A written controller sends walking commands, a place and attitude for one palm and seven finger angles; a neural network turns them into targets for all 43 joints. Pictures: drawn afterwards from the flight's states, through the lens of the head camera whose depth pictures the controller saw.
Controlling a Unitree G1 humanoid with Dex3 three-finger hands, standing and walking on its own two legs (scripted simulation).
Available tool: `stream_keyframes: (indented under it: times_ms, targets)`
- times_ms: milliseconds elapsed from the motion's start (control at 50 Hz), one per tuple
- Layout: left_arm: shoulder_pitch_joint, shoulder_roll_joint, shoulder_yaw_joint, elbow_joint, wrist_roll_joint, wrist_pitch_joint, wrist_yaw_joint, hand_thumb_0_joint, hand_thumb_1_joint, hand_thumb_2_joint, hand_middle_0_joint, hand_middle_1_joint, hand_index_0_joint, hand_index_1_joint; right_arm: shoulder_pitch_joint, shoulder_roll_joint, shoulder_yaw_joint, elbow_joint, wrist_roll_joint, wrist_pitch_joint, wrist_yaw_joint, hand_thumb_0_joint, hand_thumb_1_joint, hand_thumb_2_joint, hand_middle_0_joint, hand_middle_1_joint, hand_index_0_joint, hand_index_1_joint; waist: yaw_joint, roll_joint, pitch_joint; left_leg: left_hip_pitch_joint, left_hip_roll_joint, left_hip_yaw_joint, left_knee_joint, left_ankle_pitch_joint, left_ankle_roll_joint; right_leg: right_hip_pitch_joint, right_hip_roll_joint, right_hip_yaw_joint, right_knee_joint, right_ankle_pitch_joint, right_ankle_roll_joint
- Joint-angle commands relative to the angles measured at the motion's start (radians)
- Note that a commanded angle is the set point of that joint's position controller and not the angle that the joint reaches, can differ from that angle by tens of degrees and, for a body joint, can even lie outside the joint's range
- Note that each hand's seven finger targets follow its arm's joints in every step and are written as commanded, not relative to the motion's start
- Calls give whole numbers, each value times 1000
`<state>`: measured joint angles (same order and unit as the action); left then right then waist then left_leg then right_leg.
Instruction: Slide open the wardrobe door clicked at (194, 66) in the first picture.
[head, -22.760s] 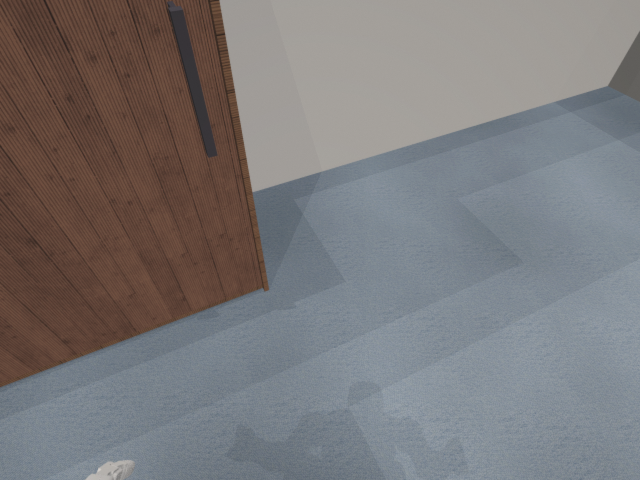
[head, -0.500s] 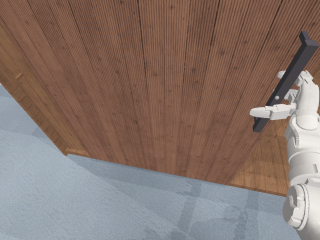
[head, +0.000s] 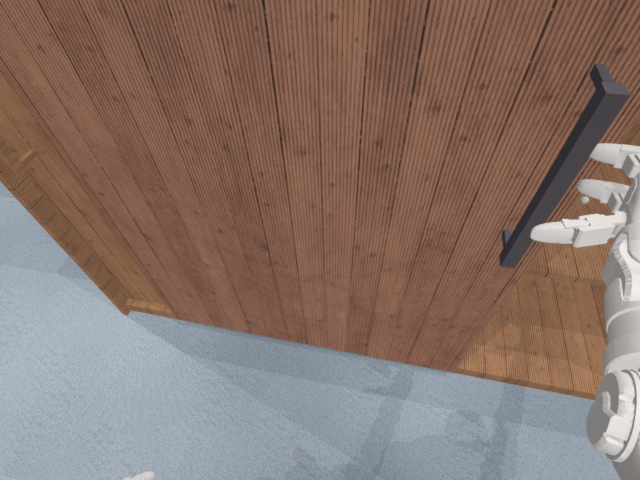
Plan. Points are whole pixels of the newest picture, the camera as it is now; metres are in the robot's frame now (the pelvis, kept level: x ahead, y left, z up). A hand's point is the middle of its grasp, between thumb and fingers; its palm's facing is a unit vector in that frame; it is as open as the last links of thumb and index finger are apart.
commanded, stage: slip the hand off the handle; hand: right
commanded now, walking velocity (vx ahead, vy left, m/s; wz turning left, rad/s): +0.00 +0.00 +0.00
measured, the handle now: (545, 184) +0.51 -0.23 +0.10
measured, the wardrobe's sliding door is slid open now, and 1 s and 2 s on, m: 0.68 0.68 0.68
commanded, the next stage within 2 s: draw the hand back to the body in 0.94 s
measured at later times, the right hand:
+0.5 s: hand (614, 231) +0.41 -0.28 +0.12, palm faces +0.29 +0.94 -0.16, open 14.6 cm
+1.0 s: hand (639, 309) +0.31 -0.27 +0.12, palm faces +0.32 +0.94 -0.16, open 14.7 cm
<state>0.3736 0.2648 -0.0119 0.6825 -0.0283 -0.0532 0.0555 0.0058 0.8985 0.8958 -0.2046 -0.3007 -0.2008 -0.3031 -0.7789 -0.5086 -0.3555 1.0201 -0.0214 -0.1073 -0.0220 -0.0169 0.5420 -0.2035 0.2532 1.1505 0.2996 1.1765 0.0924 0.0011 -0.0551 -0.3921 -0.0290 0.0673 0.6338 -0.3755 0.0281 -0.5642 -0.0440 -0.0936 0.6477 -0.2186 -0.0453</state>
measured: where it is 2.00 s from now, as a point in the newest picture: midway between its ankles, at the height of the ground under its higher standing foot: outside the picture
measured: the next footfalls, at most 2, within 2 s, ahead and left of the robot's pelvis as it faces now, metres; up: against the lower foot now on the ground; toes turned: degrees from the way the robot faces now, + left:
none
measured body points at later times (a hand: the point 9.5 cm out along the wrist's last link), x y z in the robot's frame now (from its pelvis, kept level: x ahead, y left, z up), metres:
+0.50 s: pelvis +0.01 +0.00 +0.00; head +0.04 -0.01 +0.45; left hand +0.09 +0.27 -0.10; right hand +0.39 -0.33 +0.13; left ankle -0.04 +0.10 -0.72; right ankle +0.06 -0.09 -0.72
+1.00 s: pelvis -0.01 +0.01 +0.01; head -0.02 +0.01 +0.46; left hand +0.17 +0.24 -0.07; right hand +0.29 -0.32 +0.13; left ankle -0.04 +0.10 -0.72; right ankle +0.06 -0.09 -0.72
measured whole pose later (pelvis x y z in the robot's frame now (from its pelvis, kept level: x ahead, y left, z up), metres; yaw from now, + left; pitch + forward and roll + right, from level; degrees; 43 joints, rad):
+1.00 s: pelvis -0.01 +0.01 +0.01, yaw -2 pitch +1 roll +1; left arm 0.23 0.26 -0.05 0.64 -0.06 -0.12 0.11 0.01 0.90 0.90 -0.20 -0.30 -0.20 -0.30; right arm -0.22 -0.39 -0.29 0.36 0.14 0.05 0.08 -0.02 0.55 -0.20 0.25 1.15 0.25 1.15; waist -0.03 -0.03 -0.06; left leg -0.24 -0.02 0.10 0.58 -0.36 0.04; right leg -0.42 -0.03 -0.06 0.59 -0.19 -0.03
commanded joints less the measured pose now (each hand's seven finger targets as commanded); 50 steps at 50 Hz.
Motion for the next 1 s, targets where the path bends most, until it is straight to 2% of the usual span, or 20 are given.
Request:
stream_keyframes:
  times_ms: [0, 80, 100, 120, 160, 200, 220, 240, 320, 420, 460, 580, 640, 720, 800, 820, 860, 880, 920, 980]
  targets:
    - [68, 176, 69, -76, -7, -26, 11, 0, 900, 900, -200, -300, -200, -300, -450, -252, -6, -238, 21, -69, 41, 0, 550, -200, 250, 1150, 250, 1150, 0, -102, -326, -138, -9, -45, -112, 225, -9, 443, 6, 126, -47, 167, -11]
    - [71, 181, 69, -72, -10, -18, 17, 0, 900, 900, -200, -300, -200, -300, -407, -286, -31, -221, 36, -62, 66, 0, 550, -200, 250, 1150, 250, 1150, -8, -75, -303, -117, -11, -46, -117, 247, -10, 416, 12, 122, -41, 180, -16]
    - [65, 182, 67, -77, -11, -18, 17, 0, 900, 900, -200, -300, -200, -300, -436, -281, -19, -256, 39, -64, 74, 0, 550, -200, 250, 1150, 250, 1150, -4, -103, -320, -124, -9, -48, -116, 248, -12, 429, 15, 122, -41, 181, -17]
    - [72, 181, 69, -79, -12, -16, 20, 0, 900, 900, -200, -300, -200, -300, -433, -291, -24, -258, 40, -68, 77, 0, 550, -200, 250, 1150, 250, 1150, 2, -74, -315, -116, -10, -44, -117, 252, -11, 422, 13, 122, -34, 187, -21]
    - [71, 185, 70, -76, -10, -13, 19, 0, 900, 900, -200, -300, -200, -300, -420, -340, -63, -278, 37, -73, 82, 0, 550, -200, 250, 1150, 250, 1150, -17, -122, -343, -116, -11, -46, -109, 260, -8, 444, 14, 127, -34, 208, -15]
    - [64, 181, 66, -84, -13, -11, 19, 0, 900, 900, -200, -300, -200, -300, -386, -315, -47, -265, 43, -71, 95, 0, 550, -200, 250, 1150, 250, 1150, -17, -125, -319, -126, -13, -42, -111, 255, -7, 438, 14, 128, -37, 208, -14]
    - [69, 185, 65, -83, -13, -10, 23, 0, 900, 900, -200, -300, -200, -300, -400, -344, -63, -269, 47, -76, 98, 0, 550, -200, 250, 1150, 250, 1150, -7, -93, -311, -116, -12, -44, -112, 264, -9, 424, 14, 125, -28, 207, -22]
    - [66, 184, 67, -89, -10, -8, 20, 0, 900, 900, -200, -300, -200, -300, -363, -348, -72, -287, 50, -73, 105, 0, 550, -200, 250, 1150, 250, 1150, -29, -108, -345, -97, -14, -43, -106, 275, -9, 429, 16, 126, -33, 221, -17]
    - [39, 176, 68, -129, -23, -11, 17, 0, 900, 900, -200, -300, -200, -300, -214, -259, -29, -384, 88, -49, 129, 0, 550, -200, 250, 1150, 250, 1150, -44, -114, -340, -90, -18, -34, -111, 288, -4, 462, 12, 124, -36, 257, -18]
    - [-9, 168, 67, -160, -28, -24, 17, 0, 900, 900, -200, -300, -200, -300, -92, -250, -59, -566, 119, -9, 105, 0, 550, -200, 250, 1150, 250, 1150, -71, -83, -325, -44, -19, -28, -113, 301, -6, 453, 11, 122, -52, 266, -19]
    - [-30, 163, 65, -167, -27, -30, 15, 0, 900, 900, -200, -300, -200, -300, 6, -254, -89, -629, 120, 11, 89, 0, 550, -200, 250, 1150, 250, 1150, -92, -104, -330, -35, -18, -29, -111, 311, -7, 462, 11, 119, -61, 279, -15]
    - [-100, 146, 51, -177, -30, -52, 27, 0, 900, 900, -200, -300, -200, -300, 98, -196, -62, -775, 138, 52, 77, 0, 550, -200, 250, 1150, 250, 1150, -91, -91, -265, -27, -15, -27, -127, 279, -11, 449, 11, 113, -83, 223, -12]
    - [-128, 143, 43, -175, -31, -63, 41, 0, 900, 900, -200, -300, -200, -300, 100, -207, -65, -822, 140, 66, 78, 0, 550, -200, 250, 1150, 250, 1150, -89, -102, -250, -22, -11, -35, -140, 256, -11, 444, 15, 111, -91, 182, -13]
    - [-156, 137, 32, -178, -36, -79, 55, 0, 900, 900, -200, -300, -200, -300, 131, -153, -21, -824, 158, 84, 94, 0, 550, -200, 250, 1150, 250, 1150, -79, -58, -191, -38, -8, -35, -168, 186, -13, 428, 20, 115, -106, 96, -14]
    - [-185, 128, 23, -178, -37, -101, 60, 0, 900, 900, -200, -300, -200, -300, 126, -102, 36, -860, 158, 89, 106, 0, 550, -200, 250, 1150, 250, 1150, -83, -110, -182, -55, -2, -32, -172, 149, -7, 454, 21, 135, -126, 52, -6]
    - [-185, 128, 23, -176, -39, -106, 62, 0, 900, 900, -200, -300, -200, -300, 125, -103, 35, -875, 163, 82, 103, 0, 550, -200, 250, 1150, 250, 1150, -77, -84, -185, -45, -3, -33, -177, 155, -8, 452, 22, 131, -118, 57, -10]
    - [-193, 131, 23, -175, -36, -113, 61, 0, 900, 900, -200, -300, -200, -300, 205, -131, -4, -865, 167, 88, 100, 0, 550, -200, 250, 1150, 250, 1150, -100, -62, -191, -28, 0, -35, -181, 149, -9, 443, 23, 132, -128, 54, -8]
    - [-205, 126, 19, -177, -37, -116, 62, 0, 900, 900, -200, -300, -200, -300, 211, -106, 17, -871, 169, 93, 101, 0, 550, -200, 250, 1150, 250, 1150, -100, -72, -175, -29, 3, -36, -184, 142, -10, 437, 25, 126, -131, 43, -7]
    - [-209, 129, 17, -175, -37, -119, 64, 0, 900, 900, -200, -300, -200, -300, 225, -157, -31, -877, 172, 94, 94, 0, 550, -200, 250, 1150, 250, 1150, -110, -46, -167, -11, 3, -39, -193, 125, -11, 413, 27, 124, -135, 27, -8]
    - [-226, 122, 10, -170, -34, -124, 68, 0, 900, 900, -200, -300, -200, -300, 191, -178, -46, -892, 168, 95, 87, 0, 550, -200, 250, 1150, 250, 1150, -105, -65, -161, -10, 9, -54, -201, 118, -15, 410, 30, 114, -135, 22, -9]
